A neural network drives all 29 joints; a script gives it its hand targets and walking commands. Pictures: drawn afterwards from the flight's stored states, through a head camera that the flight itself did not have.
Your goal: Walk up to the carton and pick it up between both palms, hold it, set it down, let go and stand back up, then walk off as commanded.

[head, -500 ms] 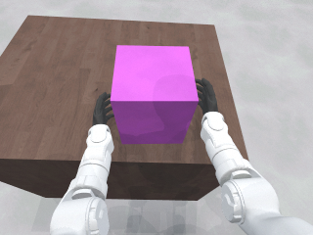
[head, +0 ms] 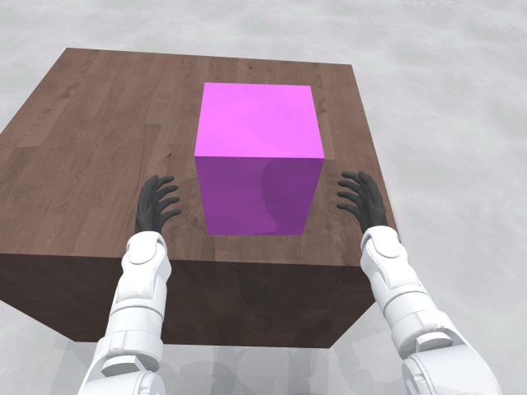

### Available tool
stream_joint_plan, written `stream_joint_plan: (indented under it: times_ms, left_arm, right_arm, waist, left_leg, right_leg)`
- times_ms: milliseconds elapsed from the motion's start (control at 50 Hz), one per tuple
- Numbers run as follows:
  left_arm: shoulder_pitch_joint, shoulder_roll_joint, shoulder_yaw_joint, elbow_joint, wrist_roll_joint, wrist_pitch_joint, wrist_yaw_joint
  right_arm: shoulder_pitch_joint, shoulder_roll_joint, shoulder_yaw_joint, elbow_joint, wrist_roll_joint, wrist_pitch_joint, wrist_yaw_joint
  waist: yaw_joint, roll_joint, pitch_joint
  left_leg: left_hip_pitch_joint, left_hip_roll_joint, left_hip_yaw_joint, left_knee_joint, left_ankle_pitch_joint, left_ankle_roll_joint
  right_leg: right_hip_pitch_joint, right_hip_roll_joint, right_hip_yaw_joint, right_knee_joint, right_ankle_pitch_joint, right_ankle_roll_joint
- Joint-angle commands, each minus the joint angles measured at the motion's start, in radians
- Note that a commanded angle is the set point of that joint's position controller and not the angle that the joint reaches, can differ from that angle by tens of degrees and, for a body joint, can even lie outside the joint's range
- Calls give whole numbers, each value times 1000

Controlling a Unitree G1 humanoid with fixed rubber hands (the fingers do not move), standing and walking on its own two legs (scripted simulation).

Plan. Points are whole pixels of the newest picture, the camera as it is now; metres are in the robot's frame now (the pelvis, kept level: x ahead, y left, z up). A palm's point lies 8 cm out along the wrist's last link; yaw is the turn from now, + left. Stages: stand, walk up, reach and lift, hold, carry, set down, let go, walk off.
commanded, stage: set down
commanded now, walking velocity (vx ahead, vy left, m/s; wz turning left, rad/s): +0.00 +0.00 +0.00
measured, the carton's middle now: (256, 163) +0.49 +0.02 +0.03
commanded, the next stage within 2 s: none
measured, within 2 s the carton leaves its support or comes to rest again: neither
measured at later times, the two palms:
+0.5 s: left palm (147, 253) +0.30 +0.18 +0.04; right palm (378, 253) +0.30 -0.17 +0.04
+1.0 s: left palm (120, 288) +0.24 +0.19 +0.06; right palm (392, 279) +0.26 -0.18 +0.05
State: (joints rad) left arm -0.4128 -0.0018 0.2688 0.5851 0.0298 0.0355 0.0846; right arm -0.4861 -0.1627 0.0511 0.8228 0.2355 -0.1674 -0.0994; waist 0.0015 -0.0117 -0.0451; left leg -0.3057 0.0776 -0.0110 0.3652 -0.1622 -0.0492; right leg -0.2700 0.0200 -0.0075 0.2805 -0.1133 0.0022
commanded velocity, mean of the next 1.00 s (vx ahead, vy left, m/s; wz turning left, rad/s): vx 0.00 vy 0.00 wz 0.00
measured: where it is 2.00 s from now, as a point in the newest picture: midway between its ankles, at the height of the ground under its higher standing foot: outside the picture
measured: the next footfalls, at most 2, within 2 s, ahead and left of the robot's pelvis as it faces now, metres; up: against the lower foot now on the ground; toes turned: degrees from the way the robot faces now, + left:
none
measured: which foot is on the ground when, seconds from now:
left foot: down 0.00-1.00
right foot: down 0.00-1.00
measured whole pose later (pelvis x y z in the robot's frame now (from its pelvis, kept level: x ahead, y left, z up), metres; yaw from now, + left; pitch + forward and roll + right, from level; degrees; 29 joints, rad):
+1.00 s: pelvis -0.01 +0.00 +0.00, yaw +1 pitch -2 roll -1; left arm 0.10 0.10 0.02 -0.09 -0.14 0.29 0.12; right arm 0.03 -0.13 0.02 0.20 0.22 0.06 -0.08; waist 0.02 -0.02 -0.02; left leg -0.16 0.06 -0.01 0.37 -0.18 -0.05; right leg -0.15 0.00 -0.01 0.35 -0.16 0.00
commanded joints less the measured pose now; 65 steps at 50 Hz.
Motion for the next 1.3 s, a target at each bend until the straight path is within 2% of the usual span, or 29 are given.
stream_joint_plan:
  times_ms: [0,20,60,80,100,180,220,240,280,360,440,480,500,520,540,560,640,740,780,800,840,880,900,960,1020,1100,1120,1160,1280]
  left_arm:
    - [-88,125,-216,-410,-56,-38,12]
    - [-199,143,-211,-321,-52,-16,-3]
    - [0,97,-213,-326,-30,51,-32]
    - [-131,132,-208,-177,-33,81,-54]
    - [57,87,-211,-261,-13,109,-57]
    - [-370,167,-227,-165,-67,136,-32]
    - [-238,159,-231,-311,-68,114,-7]
    - [-443,202,-246,-314,-102,81,8]
    - [-447,197,-271,-365,-127,34,45]
    - [-259,189,-280,-482,-136,-21,78]
    - [-75,179,-298,-504,-130,15,61]
    - [160,159,-239,-544,-72,67,29]
    - [85,182,-237,-476,-75,100,11]
    - [326,143,-230,-534,-47,140,-9]
    - [68,181,-216,-404,-61,173,-22]
    - [419,116,-201,-582,-17,212,-29]
    - [70,182,-282,-637,-121,268,-22]
    - [6,243,-352,-983,-207,187,54]
    - [140,234,-377,-1002,-217,169,64]
    - [-34,262,-391,-985,-245,145,81]
    - [265,210,-382,-913,-204,179,71]
    - [597,161,-359,-948,-157,224,41]
    - [484,196,-349,-951,-183,223,27]
    - [773,124,-311,-840,-93,306,-36]
    - [728,146,-275,-882,-68,342,-64]
    - [495,214,-293,-1134,-122,296,15]
    - [546,203,-311,-1029,-114,311,16]
    - [463,238,-356,-1136,-169,265,51]
    - [378,260,-382,-931,-208,252,57]
  right_arm:
    - [-115,-103,-17,-443,22,-29,13]
    - [-220,-115,-27,-378,18,4,12]
    - [-73,-138,-20,-349,30,24,6]
    - [-181,-144,-31,-258,6,60,3]
    - [-6,-132,-11,-262,26,65,7]
    - [-356,-109,-136,-219,-63,150,10]
    - [-217,-74,-140,-317,-73,126,18]
    - [-401,-60,-153,-351,-91,128,24]
    - [-374,-49,-177,-352,-102,110,47]
    - [-231,-28,-119,-536,-71,63,50]
    - [-67,-81,-127,-595,-54,50,31]
    - [123,-60,-51,-627,-10,57,13]
    - [33,-78,-48,-597,-12,84,2]
    - [250,-64,-8,-628,18,82,-2]
    - [40,-106,-44,-570,-11,123,-13]
    - [391,-79,23,-623,48,109,-9]
    - [92,-86,-53,-705,-4,189,-21]
    - [84,-76,-110,-957,-20,170,19]
    - [206,-65,-100,-934,-25,171,31]
    - [36,-78,-138,-980,-37,170,39]
    - [326,-58,-120,-912,-48,181,42]
    - [623,-63,-90,-939,-32,176,27]
    - [522,-65,-79,-1000,-13,185,12]
    - [795,-56,-17,-943,-11,207,-15]
    - [766,-40,24,-988,-8,234,-42]
    - [570,-63,-21,-1220,4,234,-9]
    - [634,-58,-36,-1124,-27,247,1]
    - [589,-64,-64,-1222,-36,224,18]
    - [543,-64,-153,-1116,-115,235,25]
  waist:
    - [-9,9,-444]
    - [-13,-4,-369]
    - [-20,-9,-232]
    - [-33,-30,-146]
    - [-17,-1,-109]
    - [-20,-1,-75]
    - [-14,5,-153]
    - [-16,-10,-250]
    - [-31,15,-397]
    - [3,4,-613]
    - [-29,-21,-532]
    - [24,-18,-338]
    - [26,-31,-257]
    - [34,-34,-184]
    - [18,-46,-125]
    - [49,-36,-41]
    - [-7,-42,-18]
    - [7,7,-274]
    - [-8,12,-297]
    - [1,36,-391]
    - [-8,27,-281]
    - [-16,5,-228]
    - [2,-30,-273]
    - [-17,-22,-81]
    - [12,11,74]
    - [95,64,59]
    - [77,53,143]
    - [80,64,75]
    - [12,62,-31]
  left_leg:
    - [206,-70,43,21,379,30]
    - [180,-77,49,11,305,33]
    - [268,-69,32,-23,345,25]
    - [214,-75,37,-44,212,31]
    - [279,-72,31,-60,254,24]
    - [79,-94,64,-106,-115,39]
    - [88,-102,58,-73,-79,48]
    - [32,-102,71,-61,-124,56]
    - [-11,-96,57,-32,-149,54]
    - [42,-92,65,17,27,51]
    - [82,-83,42,13,113,42]
    - [187,-89,46,-11,239,42]
    - [160,-90,43,-26,210,43]
    - [262,-85,36,-35,317,36]
    - [185,-93,47,-47,183,44]
    - [324,-84,27,-68,311,31]
    - [204,-90,38,-79,56,39]
    - [151,-77,52,-48,29,39]
    - [156,-77,49,-43,36,41]
    - [83,-73,50,-38,-19,40]
    - [161,-72,45,-63,-20,43]
    - [306,-76,56,-70,172,29]
    - [291,-80,61,-54,201,31]
    - [416,-88,49,-60,391,8]
    - [420,-97,47,-71,368,-5]
    - [347,-83,57,-98,210,-11]
    - [333,-80,56,-106,143,-12]
    - [282,-72,55,-118,18,-7]
    - [100,-40,42,-151,-293,54]
  right_leg:
    - [327,46,-29,75,340,6]
    - [288,43,-24,56,237,5]
    - [311,48,-34,15,264,-4]
    - [247,39,-29,-9,103,3]
    - [283,42,-28,-26,138,-11]
    - [138,22,-5,-46,-268,-11]
    - [166,26,2,-6,-185,-6]
    - [129,17,7,8,-258,3]
    - [129,21,-4,51,-251,-5]
    - [237,13,14,95,-86,-1]
    - [284,24,-8,98,53,10]
    - [360,16,1,65,202,23]
    - [317,17,-1,56,151,18]
    - [381,27,-14,43,265,14]
    - [290,15,-5,27,103,23]
    - [365,27,-13,-3,228,15]
    - [161,17,0,-27,-112,12]
    - [169,22,-11,55,-109,4]
    - [192,11,2,54,-79,-2]
    - [161,14,0,80,-138,-3]
    - [182,6,10,39,-142,-12]
    - [266,9,1,7,70,-3]
    - [260,8,8,13,96,12]
    - [313,19,7,-35,299,19]
    - [214,21,9,-67,203,25]
    - [130,37,-3,-57,-50,-10]
    - [97,39,-5,-72,-101,-23]
    - [79,27,-5,-52,-177,-30]
    - [176,12,-1,24,-286,-5]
